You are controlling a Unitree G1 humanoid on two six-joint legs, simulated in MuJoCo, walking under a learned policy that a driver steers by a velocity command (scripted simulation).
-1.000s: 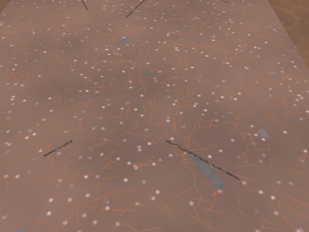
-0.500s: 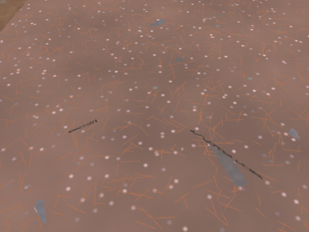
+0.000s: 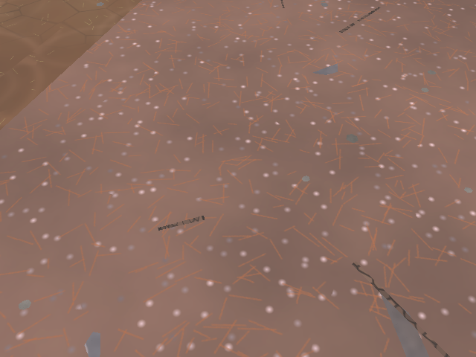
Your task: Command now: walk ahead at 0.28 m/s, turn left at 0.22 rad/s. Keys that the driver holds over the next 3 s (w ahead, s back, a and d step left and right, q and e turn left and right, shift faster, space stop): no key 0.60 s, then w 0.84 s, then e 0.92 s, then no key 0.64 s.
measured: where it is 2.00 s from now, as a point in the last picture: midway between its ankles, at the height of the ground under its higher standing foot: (259, 305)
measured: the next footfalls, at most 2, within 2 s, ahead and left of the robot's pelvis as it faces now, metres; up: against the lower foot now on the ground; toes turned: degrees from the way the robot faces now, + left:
right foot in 0.12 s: +0.21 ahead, -0.13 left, +0.00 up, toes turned -1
left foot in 0.50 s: +0.21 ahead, +0.05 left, +0.00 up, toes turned +1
